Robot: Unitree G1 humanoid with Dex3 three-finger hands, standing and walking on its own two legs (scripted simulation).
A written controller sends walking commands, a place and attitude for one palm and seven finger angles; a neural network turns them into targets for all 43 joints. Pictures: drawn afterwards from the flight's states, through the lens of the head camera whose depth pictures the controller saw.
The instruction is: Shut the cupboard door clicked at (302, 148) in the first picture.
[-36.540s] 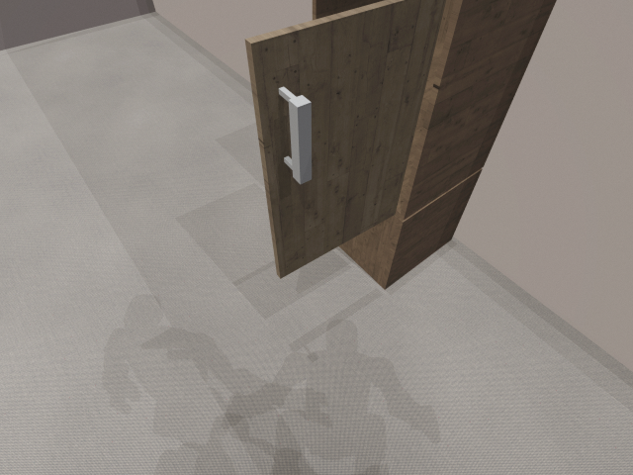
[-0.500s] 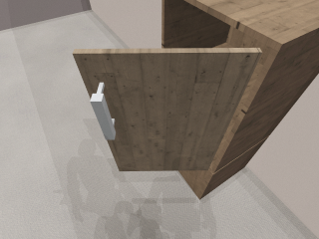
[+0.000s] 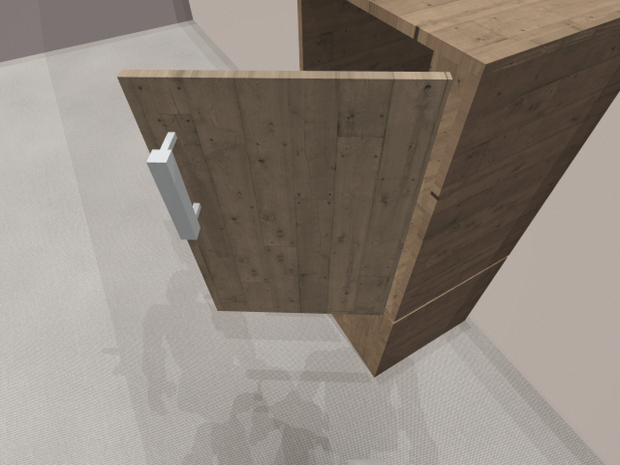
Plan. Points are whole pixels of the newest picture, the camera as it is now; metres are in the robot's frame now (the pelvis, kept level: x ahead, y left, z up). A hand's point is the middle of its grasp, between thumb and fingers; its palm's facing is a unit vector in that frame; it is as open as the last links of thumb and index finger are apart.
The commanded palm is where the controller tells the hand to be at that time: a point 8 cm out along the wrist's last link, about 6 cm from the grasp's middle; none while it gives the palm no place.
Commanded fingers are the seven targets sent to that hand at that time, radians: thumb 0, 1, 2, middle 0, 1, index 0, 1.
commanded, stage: come to a stop and stand still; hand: left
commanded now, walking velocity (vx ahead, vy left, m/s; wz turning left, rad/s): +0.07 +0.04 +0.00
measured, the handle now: (180, 188) +0.46 +0.21 +0.09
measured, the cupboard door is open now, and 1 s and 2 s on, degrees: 58 58 58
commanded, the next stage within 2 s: look again from close up in 1.28 s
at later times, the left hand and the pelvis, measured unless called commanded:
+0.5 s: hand out of the picture -0.02 +0.19 -0.20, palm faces +0.05 -0.98 -0.17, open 7.4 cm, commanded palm none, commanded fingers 0.00 0.90 0.90 -0.20 -0.30 -0.20 -0.30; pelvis +0.01 +0.02 -0.02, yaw -1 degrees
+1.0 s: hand out of the picture +0.10 +0.17 -0.16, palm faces -0.08 -0.97 -0.21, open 7.4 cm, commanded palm none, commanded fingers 0.00 0.90 0.90 -0.20 -0.30 -0.20 -0.30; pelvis +0.00 +0.00 +0.00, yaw -3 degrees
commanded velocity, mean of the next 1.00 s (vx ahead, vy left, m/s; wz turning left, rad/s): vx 0.01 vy -0.03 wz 0.00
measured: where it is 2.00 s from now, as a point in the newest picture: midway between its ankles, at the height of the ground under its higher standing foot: outside the picture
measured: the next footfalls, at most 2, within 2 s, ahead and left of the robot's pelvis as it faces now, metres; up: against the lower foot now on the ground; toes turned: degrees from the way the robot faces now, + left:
right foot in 0.12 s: -0.04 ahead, -0.19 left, +0.00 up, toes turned +6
right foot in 0.80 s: +0.04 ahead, -0.10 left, +0.00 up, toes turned -5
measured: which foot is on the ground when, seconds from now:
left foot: down 0.00-1.00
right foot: up 0.00-0.10, down 0.12-0.54, up 0.56-0.78, down 0.80-1.00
